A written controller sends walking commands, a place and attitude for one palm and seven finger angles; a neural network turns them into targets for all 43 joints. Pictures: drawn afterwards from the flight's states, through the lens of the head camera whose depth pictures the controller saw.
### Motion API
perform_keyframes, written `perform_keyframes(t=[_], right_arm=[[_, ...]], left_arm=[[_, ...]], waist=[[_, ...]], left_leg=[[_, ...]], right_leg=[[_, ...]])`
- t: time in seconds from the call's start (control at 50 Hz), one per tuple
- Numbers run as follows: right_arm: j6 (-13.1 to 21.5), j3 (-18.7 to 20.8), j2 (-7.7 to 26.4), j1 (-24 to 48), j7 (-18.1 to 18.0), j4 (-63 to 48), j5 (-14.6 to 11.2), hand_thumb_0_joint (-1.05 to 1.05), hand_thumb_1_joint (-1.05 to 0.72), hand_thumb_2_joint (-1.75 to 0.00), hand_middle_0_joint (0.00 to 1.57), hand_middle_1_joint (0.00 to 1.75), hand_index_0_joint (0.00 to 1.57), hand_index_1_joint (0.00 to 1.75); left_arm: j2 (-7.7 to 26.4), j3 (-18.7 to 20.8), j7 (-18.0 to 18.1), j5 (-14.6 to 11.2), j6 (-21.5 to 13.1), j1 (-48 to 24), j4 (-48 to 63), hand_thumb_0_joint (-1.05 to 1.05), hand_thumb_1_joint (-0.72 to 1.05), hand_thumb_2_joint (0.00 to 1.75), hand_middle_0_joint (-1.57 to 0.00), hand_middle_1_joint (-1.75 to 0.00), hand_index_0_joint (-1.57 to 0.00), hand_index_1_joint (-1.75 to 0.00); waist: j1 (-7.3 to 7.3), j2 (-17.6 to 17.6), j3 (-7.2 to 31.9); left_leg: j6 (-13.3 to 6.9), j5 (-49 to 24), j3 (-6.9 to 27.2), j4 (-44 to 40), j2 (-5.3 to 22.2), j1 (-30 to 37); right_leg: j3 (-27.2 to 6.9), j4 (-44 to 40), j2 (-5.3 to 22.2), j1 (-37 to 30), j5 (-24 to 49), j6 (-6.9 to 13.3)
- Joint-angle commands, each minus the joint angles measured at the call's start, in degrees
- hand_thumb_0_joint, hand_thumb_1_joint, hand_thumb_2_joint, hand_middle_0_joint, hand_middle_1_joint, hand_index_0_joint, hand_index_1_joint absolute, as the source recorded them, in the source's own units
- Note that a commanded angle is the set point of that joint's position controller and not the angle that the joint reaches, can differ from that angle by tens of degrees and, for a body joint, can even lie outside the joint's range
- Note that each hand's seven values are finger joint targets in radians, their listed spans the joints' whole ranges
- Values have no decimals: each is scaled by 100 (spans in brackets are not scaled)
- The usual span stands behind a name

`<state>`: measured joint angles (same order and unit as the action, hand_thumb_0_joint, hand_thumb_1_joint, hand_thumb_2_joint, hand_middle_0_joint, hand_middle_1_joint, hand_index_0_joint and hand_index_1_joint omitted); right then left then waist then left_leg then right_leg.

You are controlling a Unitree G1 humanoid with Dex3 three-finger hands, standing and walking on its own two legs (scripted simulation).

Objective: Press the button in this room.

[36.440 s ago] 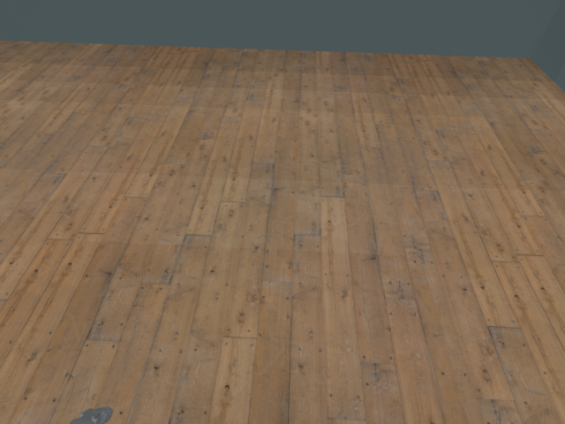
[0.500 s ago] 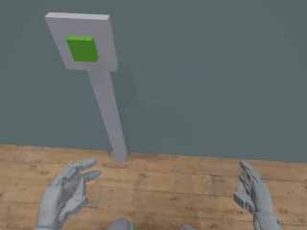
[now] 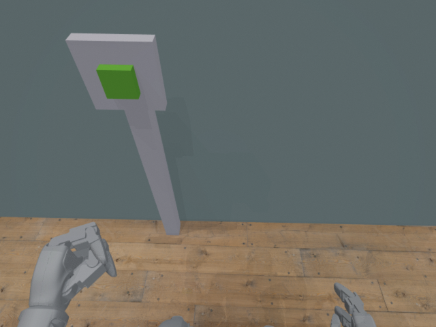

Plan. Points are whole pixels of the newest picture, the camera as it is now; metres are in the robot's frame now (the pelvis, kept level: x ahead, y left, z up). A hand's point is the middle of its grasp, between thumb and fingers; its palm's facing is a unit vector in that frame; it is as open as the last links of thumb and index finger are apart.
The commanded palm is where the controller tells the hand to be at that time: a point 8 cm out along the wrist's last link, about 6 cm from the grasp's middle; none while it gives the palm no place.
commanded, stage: raise the hand and make a fist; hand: left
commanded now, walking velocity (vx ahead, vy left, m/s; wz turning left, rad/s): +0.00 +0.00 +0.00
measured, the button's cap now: (120, 81) +0.57 +0.24 +0.15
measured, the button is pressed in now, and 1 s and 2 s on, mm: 0 0 0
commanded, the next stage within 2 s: aim a knuckle at the button in 1.10 s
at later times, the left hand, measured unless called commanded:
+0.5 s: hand (84, 230) +0.24 +0.21 +0.12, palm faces +0.06 -1.00 -0.07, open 3.1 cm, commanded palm +0.21 +0.26 +0.13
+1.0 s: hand (87, 214) +0.25 +0.20 +0.14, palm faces +0.06 -1.00 -0.05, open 3.1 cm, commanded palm +0.22 +0.25 +0.15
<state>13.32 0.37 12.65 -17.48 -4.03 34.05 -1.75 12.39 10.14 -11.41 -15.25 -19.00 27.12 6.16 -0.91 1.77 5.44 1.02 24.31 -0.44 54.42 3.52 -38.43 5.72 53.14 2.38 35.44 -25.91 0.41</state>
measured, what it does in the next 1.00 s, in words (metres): stands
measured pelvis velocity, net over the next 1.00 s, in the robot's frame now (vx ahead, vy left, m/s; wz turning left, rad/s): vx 0.02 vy -0.01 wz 0.01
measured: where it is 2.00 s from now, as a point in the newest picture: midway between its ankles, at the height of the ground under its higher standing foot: outside the picture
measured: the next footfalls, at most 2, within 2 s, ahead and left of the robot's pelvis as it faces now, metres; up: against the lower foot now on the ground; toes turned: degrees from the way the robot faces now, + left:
none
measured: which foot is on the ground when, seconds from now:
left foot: down 0.00-1.00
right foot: down 0.00-1.00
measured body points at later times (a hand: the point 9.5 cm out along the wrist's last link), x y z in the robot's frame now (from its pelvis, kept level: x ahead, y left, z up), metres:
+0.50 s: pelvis +0.02 +0.01 +0.02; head +0.03 +0.00 +0.47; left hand +0.23 +0.26 +0.13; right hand +0.22 -0.21 -0.04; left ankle +0.03 +0.13 -0.69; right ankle +0.01 -0.12 -0.69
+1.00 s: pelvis +0.02 -0.01 +0.04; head +0.01 -0.02 +0.49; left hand +0.24 +0.25 +0.15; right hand +0.20 -0.24 -0.03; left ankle +0.03 +0.13 -0.69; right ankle +0.01 -0.12 -0.69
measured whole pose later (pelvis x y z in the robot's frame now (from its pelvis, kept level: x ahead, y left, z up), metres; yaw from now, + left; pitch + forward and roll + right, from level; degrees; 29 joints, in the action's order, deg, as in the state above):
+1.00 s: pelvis +0.02 -0.01 +0.04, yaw +0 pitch +1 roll +0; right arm 15.2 -1.8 14.9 -15.0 -4.4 34.5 -2.6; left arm 14.6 14.8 -15.8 -17.5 -5.9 16.0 4.4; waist 1.3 2.6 3.6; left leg 1.6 19.3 -1.0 38.6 3.1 -20.5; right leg 5.8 38.1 1.9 18.1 -21.3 0.6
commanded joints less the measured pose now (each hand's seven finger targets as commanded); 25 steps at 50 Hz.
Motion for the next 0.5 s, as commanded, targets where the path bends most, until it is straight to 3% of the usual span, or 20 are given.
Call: perform_keyframes(t=[0.0,0.14,0.26,0.34,0.48], right_arm=[[504,240,753,744,-41,-1064,-31,0,-90,-90,20,30,20,30],[463,182,752,757,-42,-1037,-46,0,-90,-90,20,30,20,30],[400,95,755,779,-20,-1085,-74,0,-90,-90,20,30,20,30],[374,38,761,794,-38,-1060,-72,0,-90,-90,20,30,20,30],[404,-10,776,791,-40,-995,-71,0,-90,-90,20,30,20,30]], left_arm=[[654,250,-43,-20,-420,-306,1416,0,90,90,-130,-150,-130,-150],[787,415,51,-10,-115,-515,1493,0,90,90,-130,-150,-130,-150],[761,384,-87,-39,232,-744,1486,0,90,90,-130,-150,-130,-150],[846,469,-177,-81,468,-1017,1409,0,90,90,-130,-150,-130,-150],[1060,766,-306,-192,675,-1378,1441,0,90,90,-130,-150,-130,-150]], waist=[[97,113,781],[123,67,665],[117,221,529],[100,111,455],[170,215,680]], left_leg=[[-222,-693,169,-1028,-289,794],[-209,-1001,223,-1258,-280,1099],[-190,-1250,209,-1431,-278,1394],[-197,-1310,224,-1540,-276,1531],[-194,-1783,180,-1690,-307,1910]], right_leg=[[-192,-1073,-191,-387,383,8],[-71,-1157,-237,-699,895,26],[-45,-1329,-254,-909,1294,28],[-42,-1486,-281,-1066,1415,19],[-62,-1656,-264,-1459,1998,15]])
